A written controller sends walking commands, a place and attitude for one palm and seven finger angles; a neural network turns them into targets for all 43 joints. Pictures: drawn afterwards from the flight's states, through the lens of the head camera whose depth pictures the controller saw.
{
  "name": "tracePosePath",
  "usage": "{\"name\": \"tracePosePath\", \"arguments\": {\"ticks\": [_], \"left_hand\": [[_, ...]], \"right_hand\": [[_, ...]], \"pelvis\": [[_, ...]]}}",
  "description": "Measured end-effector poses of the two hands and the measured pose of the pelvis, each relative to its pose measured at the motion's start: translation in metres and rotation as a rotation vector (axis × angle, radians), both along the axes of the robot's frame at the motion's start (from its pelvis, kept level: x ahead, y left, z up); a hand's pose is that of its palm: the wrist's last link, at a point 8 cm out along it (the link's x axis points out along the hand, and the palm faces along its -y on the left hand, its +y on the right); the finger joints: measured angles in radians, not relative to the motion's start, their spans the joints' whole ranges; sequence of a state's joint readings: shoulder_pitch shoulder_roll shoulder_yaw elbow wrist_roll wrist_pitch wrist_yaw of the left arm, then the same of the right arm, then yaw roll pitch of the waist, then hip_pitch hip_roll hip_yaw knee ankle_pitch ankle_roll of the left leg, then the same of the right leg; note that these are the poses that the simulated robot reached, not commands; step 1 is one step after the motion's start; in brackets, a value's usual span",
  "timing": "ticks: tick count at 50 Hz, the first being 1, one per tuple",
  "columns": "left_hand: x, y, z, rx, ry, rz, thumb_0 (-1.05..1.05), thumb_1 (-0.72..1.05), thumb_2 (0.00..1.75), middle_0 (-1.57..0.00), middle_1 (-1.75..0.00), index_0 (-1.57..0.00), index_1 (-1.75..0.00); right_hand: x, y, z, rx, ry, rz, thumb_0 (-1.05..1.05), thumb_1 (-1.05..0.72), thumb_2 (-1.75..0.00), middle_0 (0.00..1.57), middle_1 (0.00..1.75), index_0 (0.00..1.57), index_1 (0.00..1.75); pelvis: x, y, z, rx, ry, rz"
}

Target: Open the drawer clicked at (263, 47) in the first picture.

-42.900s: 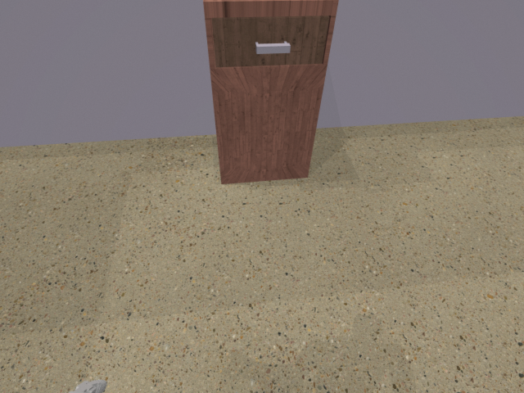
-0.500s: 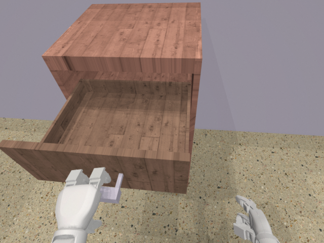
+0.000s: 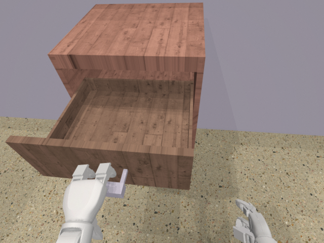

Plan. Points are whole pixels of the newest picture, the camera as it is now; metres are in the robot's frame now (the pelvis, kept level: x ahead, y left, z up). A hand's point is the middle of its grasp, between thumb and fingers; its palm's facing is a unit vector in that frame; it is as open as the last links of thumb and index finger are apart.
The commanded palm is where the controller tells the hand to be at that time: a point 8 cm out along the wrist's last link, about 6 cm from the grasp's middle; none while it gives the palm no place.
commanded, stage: lift the hand off the handle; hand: left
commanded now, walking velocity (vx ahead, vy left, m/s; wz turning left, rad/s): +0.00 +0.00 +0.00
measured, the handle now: (100, 179) +0.26 +0.19 +0.02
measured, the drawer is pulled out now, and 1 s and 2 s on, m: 0.30 0.30 0.30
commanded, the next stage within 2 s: draw the hand back to the body in 1.26 s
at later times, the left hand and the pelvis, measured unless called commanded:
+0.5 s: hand (89, 188) +0.22 +0.19 +0.07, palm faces +0.07 -0.14 -0.99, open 13.5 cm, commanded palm +0.18 +0.19 +0.13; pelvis +0.01 +0.00 +0.02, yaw +0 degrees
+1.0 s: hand (69, 167) +0.22 +0.20 +0.15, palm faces +0.15 -0.15 -0.98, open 13.8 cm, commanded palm +0.18 +0.20 +0.20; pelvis +0.01 +0.01 +0.04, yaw +0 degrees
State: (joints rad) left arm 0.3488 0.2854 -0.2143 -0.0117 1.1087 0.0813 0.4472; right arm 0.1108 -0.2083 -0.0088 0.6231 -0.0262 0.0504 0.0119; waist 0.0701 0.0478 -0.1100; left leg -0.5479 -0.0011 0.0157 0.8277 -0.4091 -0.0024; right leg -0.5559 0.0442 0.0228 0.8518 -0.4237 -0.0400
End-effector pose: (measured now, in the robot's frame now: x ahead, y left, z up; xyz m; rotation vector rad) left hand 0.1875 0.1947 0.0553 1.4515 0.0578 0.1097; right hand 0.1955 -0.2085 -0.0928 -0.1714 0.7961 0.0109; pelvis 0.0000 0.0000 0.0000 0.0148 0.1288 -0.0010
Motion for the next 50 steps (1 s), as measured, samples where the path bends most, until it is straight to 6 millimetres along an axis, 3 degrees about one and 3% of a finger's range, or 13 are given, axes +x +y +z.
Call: {"name": "tracePosePath", "arguments": {"ticks": [5, 20, 34, 50], "left_hand": [[0.002, 0.000, 0.006, 0.005, 0.008, -0.012, 0.00, -0.49, 0.30, -0.32, -1.20, -0.34, -1.22], [0.003, -0.003, 0.053, -0.023, -0.039, -0.035, 0.00, -0.49, 0.30, -0.33, -1.20, -0.39, -1.23], [0.002, 0.005, 0.092, -0.024, -0.057, -0.038, 0.00, -0.49, 0.30, -0.32, -1.20, -0.37, -1.22], [0.007, 0.016, 0.140, -0.030, -0.114, -0.035, 0.00, -0.49, 0.30, -0.33, -1.20, -0.33, -1.20]], "right_hand": [[-0.002, 0.000, 0.002, -0.001, 0.001, -0.008, 0.01, -0.91, -0.90, 0.20, 0.30, 0.20, 0.30], [0.014, 0.007, 0.024, 0.029, -0.055, 0.005, 0.01, -0.91, -0.90, 0.20, 0.30, 0.19, 0.30], [0.034, 0.018, 0.041, 0.049, -0.087, 0.055, 0.01, -0.91, -0.90, 0.20, 0.30, 0.19, 0.30], [0.041, 0.027, 0.052, 0.067, -0.088, 0.077, 0.01, -0.91, -0.90, 0.20, 0.30, 0.19, 0.30]], "pelvis": [[-0.001, 0.000, 0.002, -0.002, -0.016, 0.001], [0.004, 0.002, 0.016, -0.003, -0.077, -0.007], [0.012, 0.002, 0.027, -0.008, -0.120, -0.006], [0.015, 0.007, 0.035, -0.013, -0.157, -0.003]]}}
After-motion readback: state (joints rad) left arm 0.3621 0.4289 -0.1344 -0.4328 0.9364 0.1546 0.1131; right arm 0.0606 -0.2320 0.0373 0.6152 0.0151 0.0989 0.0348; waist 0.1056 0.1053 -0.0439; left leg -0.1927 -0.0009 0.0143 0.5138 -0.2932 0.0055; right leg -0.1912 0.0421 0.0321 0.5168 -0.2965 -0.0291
